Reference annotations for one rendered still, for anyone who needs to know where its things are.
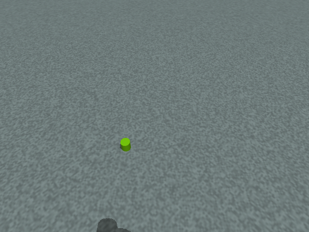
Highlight tin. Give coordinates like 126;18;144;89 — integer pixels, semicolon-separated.
120;138;131;151

